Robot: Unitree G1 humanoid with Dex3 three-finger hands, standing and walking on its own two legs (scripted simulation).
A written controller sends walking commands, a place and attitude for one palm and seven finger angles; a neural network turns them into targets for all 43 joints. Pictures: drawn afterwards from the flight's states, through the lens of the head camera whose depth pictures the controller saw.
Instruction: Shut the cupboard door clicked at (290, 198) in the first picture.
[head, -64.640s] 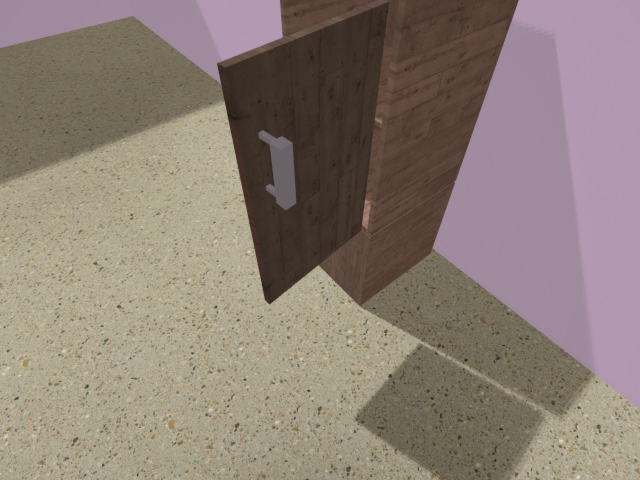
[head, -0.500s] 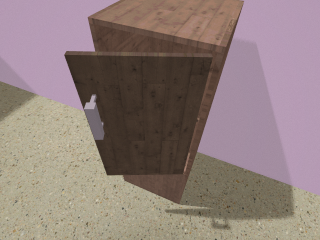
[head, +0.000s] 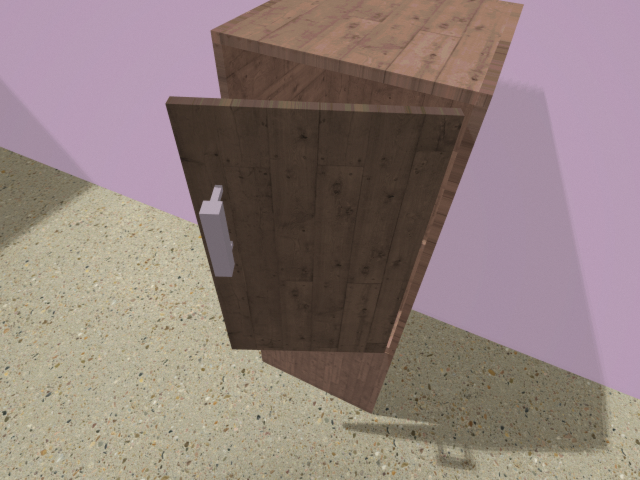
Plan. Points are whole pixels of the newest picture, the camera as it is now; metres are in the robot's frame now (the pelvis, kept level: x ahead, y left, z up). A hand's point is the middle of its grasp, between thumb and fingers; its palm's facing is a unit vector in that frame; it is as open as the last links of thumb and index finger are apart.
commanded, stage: look again from close up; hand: left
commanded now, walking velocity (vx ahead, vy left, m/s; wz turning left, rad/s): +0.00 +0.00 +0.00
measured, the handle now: (221, 231) +0.43 +0.17 +0.07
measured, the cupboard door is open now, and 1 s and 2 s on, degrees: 25 25 25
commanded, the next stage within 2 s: raise the hand and make a fist in 0.20 s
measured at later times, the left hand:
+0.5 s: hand (151, 437) +0.17 +0.21 -0.01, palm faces +0.22 -0.97 -0.08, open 7.2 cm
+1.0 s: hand (172, 435) +0.18 +0.19 -0.01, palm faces +0.02 -1.00 -0.05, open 4.8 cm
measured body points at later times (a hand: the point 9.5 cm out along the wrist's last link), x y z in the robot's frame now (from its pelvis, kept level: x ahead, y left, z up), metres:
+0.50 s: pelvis -0.03 +0.02 -0.02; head -0.03 +0.02 +0.43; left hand +0.15 +0.26 +0.00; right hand +0.10 -0.23 -0.11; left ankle +0.06 +0.10 -0.73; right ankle -0.02 -0.11 -0.73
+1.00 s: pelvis -0.02 -0.01 -0.08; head +0.02 +0.00 +0.37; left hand +0.17 +0.24 -0.01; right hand +0.18 -0.22 -0.15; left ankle +0.05 +0.09 -0.73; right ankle -0.02 -0.11 -0.73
